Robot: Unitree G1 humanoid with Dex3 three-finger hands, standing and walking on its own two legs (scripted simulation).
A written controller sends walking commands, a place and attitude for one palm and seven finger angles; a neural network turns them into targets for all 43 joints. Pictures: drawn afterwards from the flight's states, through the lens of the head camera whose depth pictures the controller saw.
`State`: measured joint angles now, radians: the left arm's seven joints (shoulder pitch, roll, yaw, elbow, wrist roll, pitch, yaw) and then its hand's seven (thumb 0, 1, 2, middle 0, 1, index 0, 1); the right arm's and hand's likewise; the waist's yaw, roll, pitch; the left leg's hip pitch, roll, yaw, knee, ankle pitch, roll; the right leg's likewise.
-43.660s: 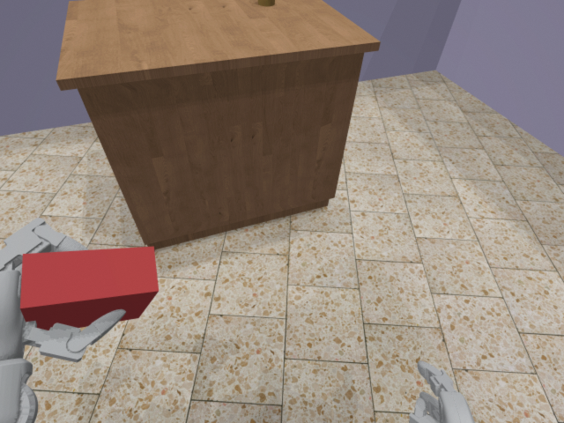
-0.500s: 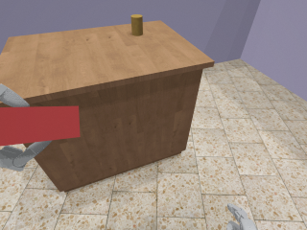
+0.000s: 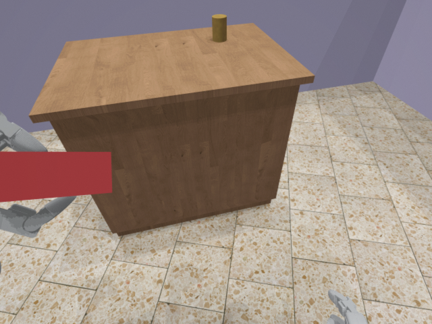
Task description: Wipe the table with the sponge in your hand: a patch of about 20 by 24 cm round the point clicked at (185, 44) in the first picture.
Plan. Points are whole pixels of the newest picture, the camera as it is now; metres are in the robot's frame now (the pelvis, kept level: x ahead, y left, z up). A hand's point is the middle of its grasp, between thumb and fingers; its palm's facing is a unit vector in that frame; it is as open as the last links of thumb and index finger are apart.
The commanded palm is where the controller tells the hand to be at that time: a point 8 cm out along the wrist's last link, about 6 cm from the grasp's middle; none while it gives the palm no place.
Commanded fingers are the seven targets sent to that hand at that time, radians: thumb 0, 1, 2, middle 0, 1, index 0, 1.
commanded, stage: stop stepping back and stand still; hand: left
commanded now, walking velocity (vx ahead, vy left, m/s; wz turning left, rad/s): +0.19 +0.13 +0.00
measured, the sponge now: (68, 174) +0.24 +0.20 +0.25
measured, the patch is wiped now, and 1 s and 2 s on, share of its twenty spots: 1.00 1.00 1.00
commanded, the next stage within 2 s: stand and wait in 1.18 s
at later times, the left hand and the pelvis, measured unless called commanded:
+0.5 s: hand (54, 169) +0.22 +0.20 +0.27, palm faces +0.53 -0.73 -0.43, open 9.3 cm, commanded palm +0.16 +0.25 +0.27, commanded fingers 0.00 0.10 1.30 -1.20 -1.60 -1.20 -1.60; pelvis +0.00 -0.03 -0.01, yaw +2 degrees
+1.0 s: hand (33, 157) +0.25 +0.25 +0.26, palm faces +0.50 -0.78 -0.37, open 9.3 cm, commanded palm +0.19 +0.30 +0.27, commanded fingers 0.00 0.10 1.30 -1.20 -1.60 -1.20 -1.60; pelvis +0.04 +0.02 -0.01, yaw +1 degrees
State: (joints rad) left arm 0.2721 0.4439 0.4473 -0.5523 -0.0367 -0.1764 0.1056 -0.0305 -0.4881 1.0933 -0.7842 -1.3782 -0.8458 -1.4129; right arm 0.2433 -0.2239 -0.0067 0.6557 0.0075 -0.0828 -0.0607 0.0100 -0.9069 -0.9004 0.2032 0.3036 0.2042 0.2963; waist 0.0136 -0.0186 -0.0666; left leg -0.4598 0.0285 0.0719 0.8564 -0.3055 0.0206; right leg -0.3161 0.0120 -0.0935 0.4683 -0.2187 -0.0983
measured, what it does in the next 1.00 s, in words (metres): steps on the spot: left foot, then left foot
